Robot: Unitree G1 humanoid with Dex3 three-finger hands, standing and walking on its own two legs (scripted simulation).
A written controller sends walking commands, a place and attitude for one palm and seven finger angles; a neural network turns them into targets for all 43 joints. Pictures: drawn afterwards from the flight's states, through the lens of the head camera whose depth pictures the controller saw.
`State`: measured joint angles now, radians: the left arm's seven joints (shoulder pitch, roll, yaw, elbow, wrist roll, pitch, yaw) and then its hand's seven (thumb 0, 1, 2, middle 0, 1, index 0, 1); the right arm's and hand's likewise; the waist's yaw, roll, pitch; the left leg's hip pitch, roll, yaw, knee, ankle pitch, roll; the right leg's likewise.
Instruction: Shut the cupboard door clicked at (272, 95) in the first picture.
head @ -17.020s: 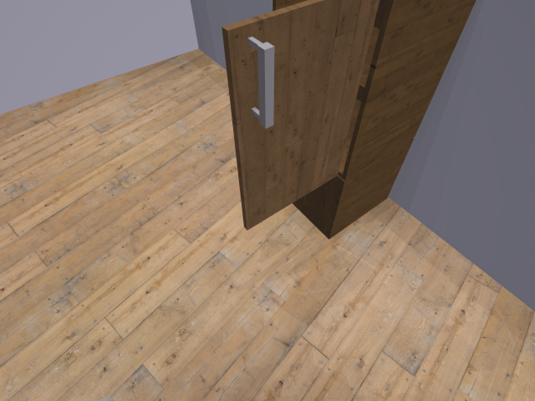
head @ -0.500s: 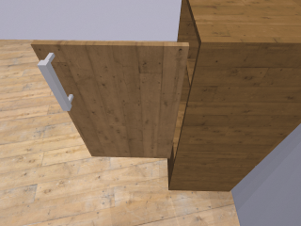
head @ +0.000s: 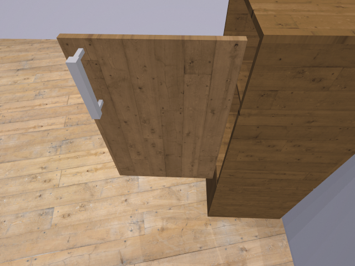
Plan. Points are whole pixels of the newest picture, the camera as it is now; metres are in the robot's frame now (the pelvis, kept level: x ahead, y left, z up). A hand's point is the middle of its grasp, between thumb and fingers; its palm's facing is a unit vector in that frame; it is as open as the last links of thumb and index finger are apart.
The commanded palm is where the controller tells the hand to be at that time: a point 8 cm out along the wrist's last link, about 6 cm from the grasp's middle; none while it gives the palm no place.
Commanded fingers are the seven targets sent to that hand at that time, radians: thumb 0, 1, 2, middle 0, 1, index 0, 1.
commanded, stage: come to a stop and stand still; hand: left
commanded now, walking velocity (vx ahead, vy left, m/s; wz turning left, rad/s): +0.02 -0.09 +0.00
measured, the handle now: (88, 86) +0.45 +0.25 +0.16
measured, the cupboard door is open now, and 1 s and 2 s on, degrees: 90 90 90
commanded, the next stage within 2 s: look again from close up in 0.82 s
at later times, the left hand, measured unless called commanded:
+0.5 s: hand out of the picture +0.04 +0.15 -0.17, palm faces +0.02 -0.98 -0.21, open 7.3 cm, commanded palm none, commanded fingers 0.00 0.90 0.90 -0.20 -0.30 -0.20 -0.30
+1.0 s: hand out of the picture +0.03 +0.14 -0.17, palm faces +0.04 -0.98 -0.22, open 7.3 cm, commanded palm none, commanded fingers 0.00 0.90 0.90 -0.20 -0.30 -0.20 -0.30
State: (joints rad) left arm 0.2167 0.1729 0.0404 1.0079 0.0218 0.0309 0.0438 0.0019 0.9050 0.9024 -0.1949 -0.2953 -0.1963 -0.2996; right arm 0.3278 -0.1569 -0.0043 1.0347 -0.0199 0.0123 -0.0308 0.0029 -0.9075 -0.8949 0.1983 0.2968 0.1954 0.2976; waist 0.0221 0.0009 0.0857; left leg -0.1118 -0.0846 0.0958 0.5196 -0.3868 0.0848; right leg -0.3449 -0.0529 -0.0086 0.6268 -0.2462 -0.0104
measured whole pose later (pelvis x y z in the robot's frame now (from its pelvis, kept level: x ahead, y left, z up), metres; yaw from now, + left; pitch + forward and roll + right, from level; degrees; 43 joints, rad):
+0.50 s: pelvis +0.03 -0.02 +0.01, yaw +0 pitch -1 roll +0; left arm 0.24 0.15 0.01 1.10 0.01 0.00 0.04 0.01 0.93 0.90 -0.20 -0.30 -0.20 -0.30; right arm 0.30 -0.13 0.01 1.12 -0.01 -0.02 -0.05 0.00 -0.91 -0.89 0.20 0.30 0.20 0.30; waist 0.01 0.01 0.10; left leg -0.01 -0.03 0.08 0.40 -0.37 0.04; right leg -0.25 0.00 -0.04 0.52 -0.25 -0.02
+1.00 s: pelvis +0.02 -0.04 +0.01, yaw +1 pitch +0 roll -1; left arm 0.25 0.15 0.00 1.10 0.01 -0.04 0.05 0.00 0.92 0.90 -0.20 -0.30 -0.20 -0.30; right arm 0.30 -0.14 0.00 1.09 0.00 -0.02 -0.03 0.00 -0.91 -0.89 0.20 0.30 0.20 0.30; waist -0.01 0.03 0.05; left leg -0.09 0.01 0.04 0.49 -0.39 0.02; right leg -0.27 0.03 -0.08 0.49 -0.21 -0.05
